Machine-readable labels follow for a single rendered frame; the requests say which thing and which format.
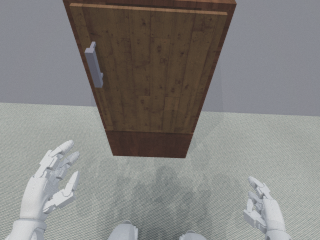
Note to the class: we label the handle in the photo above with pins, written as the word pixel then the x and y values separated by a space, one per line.
pixel 93 65

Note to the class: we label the robot right hand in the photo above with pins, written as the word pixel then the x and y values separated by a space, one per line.
pixel 268 215

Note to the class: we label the robot left forearm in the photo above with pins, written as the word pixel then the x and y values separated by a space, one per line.
pixel 27 229

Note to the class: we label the robot right forearm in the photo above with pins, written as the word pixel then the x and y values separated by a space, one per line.
pixel 277 235

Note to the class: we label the cupboard door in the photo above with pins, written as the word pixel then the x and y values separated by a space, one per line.
pixel 155 62

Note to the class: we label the robot left hand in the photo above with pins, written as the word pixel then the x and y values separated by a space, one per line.
pixel 43 184

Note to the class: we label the robot left thigh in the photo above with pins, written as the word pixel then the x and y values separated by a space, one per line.
pixel 124 232

